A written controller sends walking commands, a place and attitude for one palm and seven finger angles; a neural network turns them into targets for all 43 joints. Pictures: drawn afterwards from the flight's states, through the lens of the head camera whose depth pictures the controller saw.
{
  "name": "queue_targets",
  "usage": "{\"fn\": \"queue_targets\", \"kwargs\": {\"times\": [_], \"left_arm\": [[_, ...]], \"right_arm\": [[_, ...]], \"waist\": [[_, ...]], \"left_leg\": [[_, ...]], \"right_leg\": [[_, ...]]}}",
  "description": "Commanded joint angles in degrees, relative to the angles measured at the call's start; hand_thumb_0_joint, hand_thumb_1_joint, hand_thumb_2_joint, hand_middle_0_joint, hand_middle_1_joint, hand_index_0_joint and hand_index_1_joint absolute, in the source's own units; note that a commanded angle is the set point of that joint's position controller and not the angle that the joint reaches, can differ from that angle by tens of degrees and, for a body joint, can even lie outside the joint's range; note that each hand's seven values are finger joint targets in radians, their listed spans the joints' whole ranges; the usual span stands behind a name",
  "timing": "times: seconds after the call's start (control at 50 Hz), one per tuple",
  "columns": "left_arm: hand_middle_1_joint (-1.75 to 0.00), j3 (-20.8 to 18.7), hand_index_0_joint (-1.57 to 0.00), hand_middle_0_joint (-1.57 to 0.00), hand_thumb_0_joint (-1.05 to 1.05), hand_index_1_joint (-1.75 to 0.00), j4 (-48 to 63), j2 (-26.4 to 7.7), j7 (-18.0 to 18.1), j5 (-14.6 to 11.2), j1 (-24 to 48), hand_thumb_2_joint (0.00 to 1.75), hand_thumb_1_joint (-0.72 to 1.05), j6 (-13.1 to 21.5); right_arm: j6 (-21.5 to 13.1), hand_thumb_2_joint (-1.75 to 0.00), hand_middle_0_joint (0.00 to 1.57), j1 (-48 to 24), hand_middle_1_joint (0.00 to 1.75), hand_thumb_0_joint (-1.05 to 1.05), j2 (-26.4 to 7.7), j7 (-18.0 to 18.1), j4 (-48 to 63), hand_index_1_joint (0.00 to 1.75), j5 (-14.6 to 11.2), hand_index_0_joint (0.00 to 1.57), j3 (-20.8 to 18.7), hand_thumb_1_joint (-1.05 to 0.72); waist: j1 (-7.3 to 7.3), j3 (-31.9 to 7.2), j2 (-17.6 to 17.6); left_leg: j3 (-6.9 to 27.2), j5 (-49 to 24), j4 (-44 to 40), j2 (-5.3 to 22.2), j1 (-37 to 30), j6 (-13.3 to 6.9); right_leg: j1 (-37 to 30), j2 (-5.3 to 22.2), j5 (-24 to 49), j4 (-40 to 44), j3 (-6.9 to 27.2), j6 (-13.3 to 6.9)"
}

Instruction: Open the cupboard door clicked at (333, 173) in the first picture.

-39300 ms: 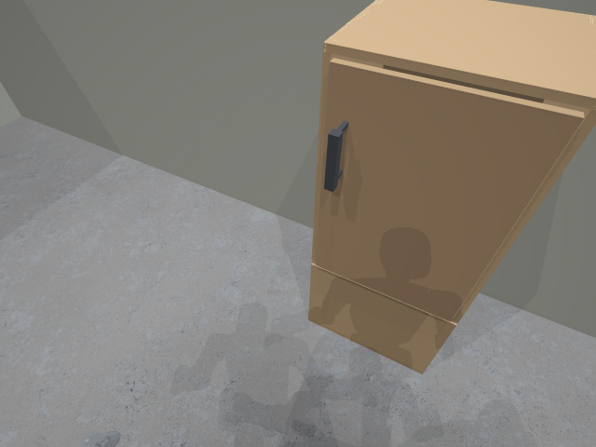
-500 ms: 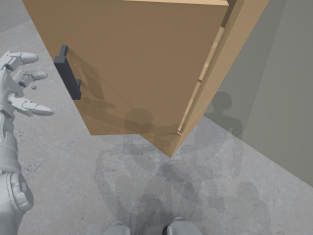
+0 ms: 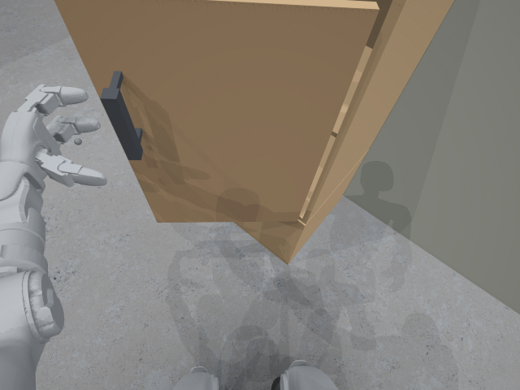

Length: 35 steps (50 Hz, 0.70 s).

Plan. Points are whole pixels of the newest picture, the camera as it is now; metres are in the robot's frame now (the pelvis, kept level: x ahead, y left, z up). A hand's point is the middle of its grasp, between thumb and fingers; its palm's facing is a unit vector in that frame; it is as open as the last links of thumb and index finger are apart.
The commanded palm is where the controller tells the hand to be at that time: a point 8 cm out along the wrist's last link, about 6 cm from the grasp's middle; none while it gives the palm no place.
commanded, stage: slide the fingers in behind the handle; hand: left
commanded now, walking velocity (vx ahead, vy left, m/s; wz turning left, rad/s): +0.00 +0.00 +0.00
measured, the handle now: (126, 118) +0.51 +0.19 +0.09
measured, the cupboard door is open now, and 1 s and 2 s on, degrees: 42 41 40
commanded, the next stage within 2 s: close the thumb around the handle in 1.68 s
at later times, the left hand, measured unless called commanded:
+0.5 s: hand (92, 139) +0.47 +0.23 +0.09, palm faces +0.01 -1.00 +0.00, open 14.0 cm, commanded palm +0.45 +0.27 +0.09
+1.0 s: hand (115, 138) +0.47 +0.20 +0.08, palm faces +0.02 -1.00 -0.01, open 14.0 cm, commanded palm +0.45 +0.23 +0.09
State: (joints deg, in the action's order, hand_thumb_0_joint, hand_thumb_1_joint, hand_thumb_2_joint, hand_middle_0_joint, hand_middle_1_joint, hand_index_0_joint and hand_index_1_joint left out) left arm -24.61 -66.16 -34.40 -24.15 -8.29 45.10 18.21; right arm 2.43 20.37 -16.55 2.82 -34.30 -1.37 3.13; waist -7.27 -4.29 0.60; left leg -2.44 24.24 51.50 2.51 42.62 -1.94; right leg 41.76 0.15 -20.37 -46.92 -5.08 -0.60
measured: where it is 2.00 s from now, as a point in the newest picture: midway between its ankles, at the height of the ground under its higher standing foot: outside the picture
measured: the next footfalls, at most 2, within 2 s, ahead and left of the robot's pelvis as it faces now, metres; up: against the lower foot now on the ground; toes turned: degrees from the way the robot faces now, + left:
none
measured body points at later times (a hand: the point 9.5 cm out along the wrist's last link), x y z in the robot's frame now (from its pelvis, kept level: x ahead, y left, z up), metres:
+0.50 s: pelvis +0.00 +0.00 +0.00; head +0.10 +0.02 +0.44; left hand +0.46 +0.29 +0.09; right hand +0.02 -0.28 -0.11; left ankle +0.00 +0.09 -0.69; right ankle +0.02 -0.12 -0.69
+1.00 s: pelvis +0.01 +0.00 +0.00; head +0.10 +0.01 +0.44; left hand +0.47 +0.26 +0.09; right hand +0.06 -0.27 -0.12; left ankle +0.00 +0.09 -0.69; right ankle +0.02 -0.12 -0.69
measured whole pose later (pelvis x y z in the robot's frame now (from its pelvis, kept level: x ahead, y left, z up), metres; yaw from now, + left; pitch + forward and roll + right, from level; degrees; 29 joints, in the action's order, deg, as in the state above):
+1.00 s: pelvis +0.01 +0.00 +0.00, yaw +1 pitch +16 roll -2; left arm -19.0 -62.4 -25.7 -15.4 -8.7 45.1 20.5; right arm 1.5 20.3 -15.6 1.0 -36.0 -0.8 2.0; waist -5.9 -4.5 1.1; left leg -2.1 24.8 51.6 2.1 42.4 -1.6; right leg 41.8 0.5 -21.5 -47.8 -5.2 -0.7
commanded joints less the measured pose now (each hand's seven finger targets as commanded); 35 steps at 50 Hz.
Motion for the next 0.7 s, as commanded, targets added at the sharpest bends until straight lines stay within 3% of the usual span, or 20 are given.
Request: {"fn": "queue_targets", "kwargs": {"times": [0.0, 0.06, 0.08, 0.14, 0.16, 0.18, 0.2, 0.28, 0.3, 0.34, 0.36, 0.42, 0.48, 0.56, 0.62, 0.68], "left_arm": [[-1.2, -5.09, -0.3, -0.3, 0.0, -1.2, 13.71, -18.85, -0.94, -2.34, 22.88, 0.3, -0.5, 5.66], [-1.2, -4.31, -0.3, -0.3, 0.0, -1.2, 15.9, -17.62, -1.54, -3.07, 25.36, 0.3, -0.5, 6.89], [-1.2, -3.58, -0.3, -0.3, 0.0, -1.2, 15.13, -16.46, -1.85, -3.35, 24.27, 0.3, -0.5, 6.71], [-1.2, -3.44, -0.3, -0.3, 0.0, -1.2, 9.96, -16.73, -1.74, -2.64, 22.12, 0.3, -0.5, 4.5], [-1.2, -2.25, -0.3, -0.3, 0.0, -1.2, 9.71, -15.9, -1.74, -2.47, 22.88, 0.3, -0.5, 3.82], [-1.2, -3.63, -0.3, -0.3, 0.0, -1.2, 10.91, -17.4, -1.72, -2.56, 22.55, 0.3, -0.5, 3.86], [-1.2, -3.3, -0.3, -0.3, 0.0, -1.2, 11.52, -17.26, -1.7, -2.19, 21.91, 0.3, -0.5, 3.57], [-1.2, -4.0, -0.3, -0.3, 0.0, -1.2, 14.18, -17.75, -0.53, -2.71, 24.26, 0.3, -0.5, 4.9], [-1.2, -4.06, -0.3, -0.3, 0.0, -1.2, 15.2, -17.8, -0.35, -2.52, 24.45, 0.3, -0.5, 5.43], [-1.2, -3.22, -0.3, -0.3, 0.0, -1.2, 16.18, -15.79, 0.16, -2.65, 23.78, 0.3, -0.5, 5.93], [-1.2, -2.63, -0.3, -0.3, 0.0, -1.2, 16.17, -14.87, 0.45, -2.73, 24.13, 0.3, -0.5, 5.95], [-1.2, -2.56, -0.3, -0.3, 0.0, -1.2, 17.51, -13.81, 0.91, -2.66, 20.61, 0.3, -0.5, 5.53], [-1.2, 0.6, -0.3, -0.3, 0.0, -1.2, 18.33, -10.18, 1.53, -2.61, 23.01, 0.3, -0.5, 5.2], [-1.2, 2.13, -0.3, -0.3, 0.0, -1.2, 20.75, -7.03, 2.75, -2.69, 21.95, 0.3, -0.5, 5.09], [-1.2, 5.71, -0.3, -0.3, 0.0, -1.2, 20.31, -2.28, 3.63, -2.79, 23.01, 0.3, -0.5, 4.88], [-1.2, 5.9, -0.3, -0.3, 0.0, -1.2, 20.76, -1.81, 4.83, -2.66, 23.55, 0.3, -0.5, 5.17]], "right_arm": [[-1.4, -0.9, 0.2, 7.72, 0.3, 0.0, -10.69, 1.14, 3.69, 0.3, 0.2, 0.2, -4.06, -0.9], [-1.66, -0.9, 0.2, 7.69, 0.3, 0.0, -10.29, 1.17, 3.19, 0.3, 0.06, 0.2, -4.26, -0.9], [-1.57, -0.9, 0.2, 8.07, 0.3, 0.0, -10.31, 1.11, 3.29, 0.3, 0.14, 0.2, -4.25, -0.9], [-1.2, -0.9, 0.2, 8.31, 0.3, 0.0, -10.66, 1.18, 2.66, 0.3, -0.12, 0.2, -4.11, -0.9], [-1.25, -0.9, 0.2, 8.34, 0.3, 0.0, -10.66, 1.22, 2.65, 0.3, -0.27, 0.2, -4.12, -0.9], [-1.26, -0.9, 0.2, 8.55, 0.3, 0.0, -10.71, 1.28, 2.97, 0.3, -0.22, 0.2, -4.24, -0.9], [-1.2, -0.9, 0.2, 8.59, 0.3, 0.0, -10.59, 1.22, 3.24, 0.3, -0.16, 0.2, -4.15, -0.9], [-1.29, -0.9, 0.2, 8.94, 0.3, 0.0, -10.43, 1.2, 3.12, 0.3, -0.01, 0.2, -4.32, -0.9], [-1.29, -0.9, 0.2, 9.07, 0.3, 0.0, -10.4, 1.09, 3.12, 0.3, 0.01, 0.2, -4.36, -0.9], [-1.46, -0.9, 0.2, 9.0, 0.3, 0.0, -10.14, 0.89, 3.06, 0.3, 0.05, 0.2, -4.53, -0.9], [-1.54, -0.9, 0.2, 8.87, 0.3, 0.0, -9.97, 0.78, 2.82, 0.3, 0.11, 0.2, -4.51, -0.9], [-1.37, -0.9, 0.2, 9.0, 0.3, 0.0, -9.92, 0.38, 3.27, 0.3, 0.08, 0.2, -4.72, -0.9], [-1.36, -0.9, 0.2, 8.75, 0.3, 0.0, -9.57, 0.33, 2.95, 0.3, -0.03, 0.2, -4.74, -0.9], [-1.62, -0.9, 0.2, 8.32, 0.3, 0.0, -9.28, 0.09, 2.74, 0.3, 0.03, 0.2, -5.04, -0.9], [-1.76, -0.9, 0.2, 8.15, 0.3, 0.0, -9.07, -0.24, 1.99, 0.3, 0.04, 0.2, -5.06, -0.9], [-1.95, -0.9, 0.2, 8.1, 0.3, 0.0, -9.26, -0.24, 1.84, 0.3, 0.05, 0.2, -5.23, -0.9]], "waist": [[0.42, -24.57, 5.18], [-0.09, -26.48, 8.1], [-0.23, -26.08, 7.14], [-0.58, -20.81, 4.72], [-1.36, -19.53, 4.0], [-0.25, -20.78, 5.61], [-0.07, -22.18, 7.21], [-0.63, -22.3, 5.37], [-0.27, -24.47, 6.19], [-0.15, -25.45, 8.46], [-0.49, -24.57, 8.32], [0.46, -26.5, 8.17], [-0.82, -23.09, 7.88], [-0.35, -24.9, 8.69], [-1.57, -22.54, 7.37], [-1.51, -22.5, 6.27]], "left_leg": [[3.96, -18.5, -6.26, -1.12, -13.78, 0.22], [3.99, -19.14, -5.98, -1.14, -15.81, 0.36], [3.93, -19.49, -5.78, -1.2, -15.5, 0.12], [3.64, -14.43, -6.61, -1.19, -10.7, -0.14], [3.45, -13.26, -6.88, -1.18, -9.71, -0.33], [3.35, -14.36, -6.69, -1.37, -10.42, -0.34], [3.04, -15.09, -6.88, -1.47, -11.33, -0.24], [3.28, -15.36, -6.41, -1.27, -11.17, -0.39], [3.4, -15.92, -6.56, -1.27, -12.35, -0.23], [3.6, -17.61, -6.39, -1.1, -14.81, 0.06], [3.59, -17.77, -6.41, -1.04, -14.99, 0.1], [3.61, -21.36, -6.32, -0.91, -16.78, 0.26], [4.03, -21.32, -6.49, -0.71, -17.47, 0.2], [4.46, -24.15, -6.59, -0.6, -20.46, 0.68], [5.45, -25.4, -6.59, -0.11, -22.24, 1.06], [5.87, -25.86, -6.47, -0.21, -22.35, 1.06]], "right_leg": [[-10.9, -1.98, 14.79, 4.07, 3.87, -0.8], [-10.53, -1.97, 15.03, 4.06, 3.92, -0.75], [-10.31, -2.19, 15.21, 3.94, 3.8, -0.88], [-9.32, -2.0, 11.94, 5.02, 3.95, -0.5], [-9.12, -1.89, 11.34, 5.42, 4.03, -0.32], [-10.15, -1.88, 12.21, 5.05, 4.13, -0.71], [-10.43, -1.87, 12.87, 5.08, 4.25, -0.64], [-10.48, -2.11, 12.83, 5.01, 4.27, -0.64], [-11.09, -2.21, 13.27, 4.8, 4.37, -0.55], [-9.52, -2.25, 13.65, 4.52, 3.99, -0.72], [-9.16, -2.22, 13.72, 4.68, 3.87, -0.62], [-10.04, -2.43, 16.29, 4.2, 3.55, -0.74], [-7.65, -2.55, 15.2, 4.47, 2.89, -0.89], [-7.48, -2.44, 16.44, 4.42, 2.65, -0.86], [-4.34, -2.69, 15.21, 4.55, 1.85, -0.81], [-4.42, -2.61, 15.24, 4.2, 1.72, -1.0]]}}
